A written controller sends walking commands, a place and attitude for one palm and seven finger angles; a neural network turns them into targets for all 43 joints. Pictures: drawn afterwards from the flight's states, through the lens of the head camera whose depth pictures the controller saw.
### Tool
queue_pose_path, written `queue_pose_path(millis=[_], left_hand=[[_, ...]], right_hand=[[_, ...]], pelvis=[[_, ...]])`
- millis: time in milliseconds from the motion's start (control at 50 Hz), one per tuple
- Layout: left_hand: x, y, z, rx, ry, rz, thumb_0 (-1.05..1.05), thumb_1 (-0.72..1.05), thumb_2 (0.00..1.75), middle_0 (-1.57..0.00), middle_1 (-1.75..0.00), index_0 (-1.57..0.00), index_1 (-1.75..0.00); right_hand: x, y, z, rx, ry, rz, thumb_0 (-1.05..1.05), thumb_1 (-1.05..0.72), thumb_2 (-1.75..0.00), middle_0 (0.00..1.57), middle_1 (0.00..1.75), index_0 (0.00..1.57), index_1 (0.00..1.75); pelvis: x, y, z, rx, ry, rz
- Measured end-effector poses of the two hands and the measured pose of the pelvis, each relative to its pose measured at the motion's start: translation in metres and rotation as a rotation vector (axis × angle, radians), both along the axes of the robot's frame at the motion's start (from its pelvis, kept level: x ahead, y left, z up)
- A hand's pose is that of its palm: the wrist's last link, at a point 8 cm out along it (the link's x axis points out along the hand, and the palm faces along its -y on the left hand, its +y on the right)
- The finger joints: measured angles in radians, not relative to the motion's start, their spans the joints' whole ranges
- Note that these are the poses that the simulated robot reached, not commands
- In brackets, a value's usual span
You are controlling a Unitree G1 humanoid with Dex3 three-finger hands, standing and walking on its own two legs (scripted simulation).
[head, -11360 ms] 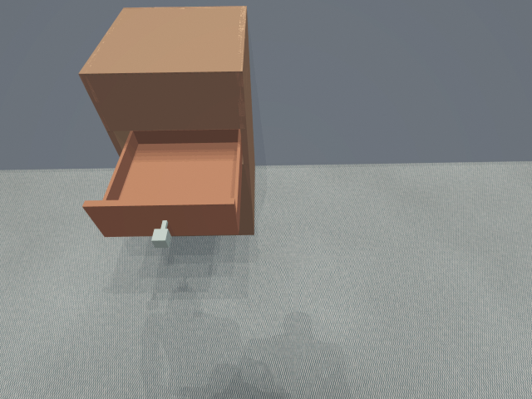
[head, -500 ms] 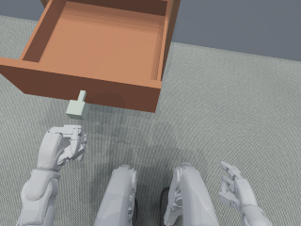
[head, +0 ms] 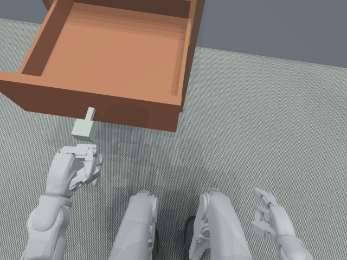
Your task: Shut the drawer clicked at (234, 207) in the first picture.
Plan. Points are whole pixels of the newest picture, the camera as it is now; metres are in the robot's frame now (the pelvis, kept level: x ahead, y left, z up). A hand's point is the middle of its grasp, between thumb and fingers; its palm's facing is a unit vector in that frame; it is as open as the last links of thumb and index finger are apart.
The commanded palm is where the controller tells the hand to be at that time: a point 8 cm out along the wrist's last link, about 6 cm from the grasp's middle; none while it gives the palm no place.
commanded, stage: push the drawer shut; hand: left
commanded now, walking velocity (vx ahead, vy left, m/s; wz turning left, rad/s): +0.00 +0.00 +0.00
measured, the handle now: (87, 123) +0.39 +0.22 +0.00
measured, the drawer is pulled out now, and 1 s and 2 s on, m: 0.30 0.20 0.09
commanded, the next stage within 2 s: none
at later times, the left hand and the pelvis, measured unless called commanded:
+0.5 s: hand (94, 155) +0.32 +0.19 -0.01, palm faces -0.11 -0.99 -0.06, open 3.0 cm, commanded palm +0.34 +0.23 +0.00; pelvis -0.02 +0.00 -0.01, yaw +0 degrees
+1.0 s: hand (104, 121) +0.40 +0.18 -0.01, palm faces -0.10 -0.99 -0.05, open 3.1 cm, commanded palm +0.40 +0.22 +0.00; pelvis -0.02 +0.01 +0.00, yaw +0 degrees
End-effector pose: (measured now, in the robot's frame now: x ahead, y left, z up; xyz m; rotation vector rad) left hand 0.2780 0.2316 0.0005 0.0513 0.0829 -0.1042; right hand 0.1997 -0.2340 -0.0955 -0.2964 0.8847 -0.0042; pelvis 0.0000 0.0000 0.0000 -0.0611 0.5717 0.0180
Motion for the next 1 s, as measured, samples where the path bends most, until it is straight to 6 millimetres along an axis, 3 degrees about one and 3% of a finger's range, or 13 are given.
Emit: queue_pose_path(millis=[100, 220, 540, 760, 1000], left_hand=[[0.000, 0.003, -0.001, 0.009, -0.002, 0.012, 0.01, 0.90, 0.90, -1.40, -1.60, -1.40, -1.60], [0.017, 0.011, -0.003, 0.015, -0.048, 0.020, 0.01, 0.90, 0.90, -1.40, -1.60, -1.40, -1.60], [0.036, 0.014, -0.006, 0.007, -0.056, -0.009, -0.02, 0.84, 0.94, -1.40, -1.60, -1.40, -1.60], [0.069, 0.014, -0.007, 0.003, -0.068, -0.013, -0.03, 0.81, 0.94, -1.40, -1.60, -1.40, -1.60], [0.110, 0.007, -0.005, -0.001, -0.062, 0.007, 0.00, 0.84, 0.94, -1.40, -1.60, -1.40, -1.60]], right_hand=[[0.003, -0.005, 0.001, -0.010, -0.007, 0.002, 0.01, -0.91, -0.90, 0.20, 0.30, 0.20, 0.30], [-0.001, -0.010, -0.004, -0.032, -0.001, 0.005, 0.01, -0.91, -0.90, 0.20, 0.30, 0.20, 0.30], [-0.039, -0.010, -0.010, -0.064, 0.061, -0.014, 0.01, -0.91, -0.90, 0.20, 0.30, 0.20, 0.30], [-0.060, -0.006, -0.008, -0.092, 0.090, -0.030, 0.01, -0.91, -0.90, 0.20, 0.30, 0.20, 0.30], [-0.080, -0.009, -0.005, -0.103, 0.171, -0.075, 0.01, -0.91, -0.90, 0.20, 0.30, 0.20, 0.30]], pelvis=[[-0.001, -0.004, -0.001, 0.001, -0.001, 0.000], [-0.004, -0.007, -0.005, -0.006, 0.001, 0.003], [-0.017, 0.002, -0.009, -0.016, -0.012, 0.006], [-0.025, 0.010, -0.010, -0.026, -0.014, 0.013], [-0.018, 0.014, -0.004, -0.026, 0.008, 0.008]])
